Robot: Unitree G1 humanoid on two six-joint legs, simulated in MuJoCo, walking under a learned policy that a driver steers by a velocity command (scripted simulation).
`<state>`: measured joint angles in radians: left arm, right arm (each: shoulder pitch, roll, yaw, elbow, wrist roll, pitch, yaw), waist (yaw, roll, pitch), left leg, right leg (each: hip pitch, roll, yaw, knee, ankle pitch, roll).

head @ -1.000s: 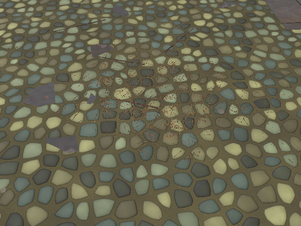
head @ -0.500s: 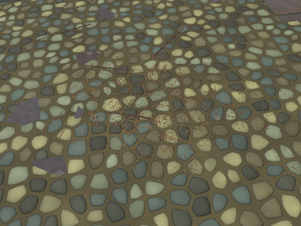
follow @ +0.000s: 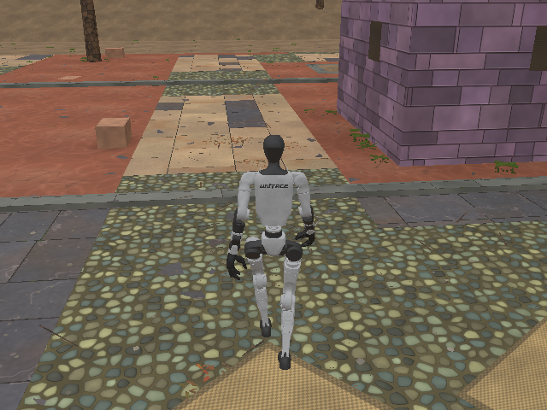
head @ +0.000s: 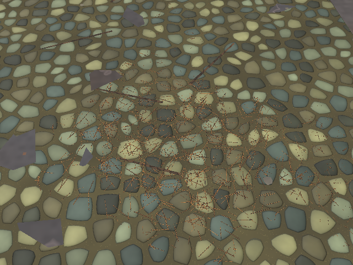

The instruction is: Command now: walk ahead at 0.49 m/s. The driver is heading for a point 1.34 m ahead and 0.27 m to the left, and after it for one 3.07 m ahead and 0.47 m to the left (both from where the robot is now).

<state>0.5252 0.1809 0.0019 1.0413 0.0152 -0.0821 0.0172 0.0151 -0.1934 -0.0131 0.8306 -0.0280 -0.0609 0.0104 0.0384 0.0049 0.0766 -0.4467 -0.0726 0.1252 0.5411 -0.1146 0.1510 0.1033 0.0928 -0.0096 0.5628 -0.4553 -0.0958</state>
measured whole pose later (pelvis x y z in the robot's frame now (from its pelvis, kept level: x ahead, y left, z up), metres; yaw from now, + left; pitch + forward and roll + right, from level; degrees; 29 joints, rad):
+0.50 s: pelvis +0.27 -0.02 +0.02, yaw +1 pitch +1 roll +1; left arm -0.01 0.19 0.01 0.84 0.02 -0.04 -0.03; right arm 0.50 -0.18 -0.01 1.08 -0.02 -0.09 -0.01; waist -0.09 -0.02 0.06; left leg 0.14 -0.08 0.05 0.20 -0.35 0.07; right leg -0.54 -0.03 -0.07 0.58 -0.09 -0.07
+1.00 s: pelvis +0.53 -0.05 +0.02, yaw +3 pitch +0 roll -1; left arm 0.48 0.17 0.02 1.07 0.02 -0.10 0.01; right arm 0.05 -0.19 -0.02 0.90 -0.02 -0.04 0.03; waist 0.05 0.03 0.05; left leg -0.60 0.06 0.06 0.66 -0.02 0.07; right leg 0.10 0.09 -0.11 0.16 -0.27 -0.08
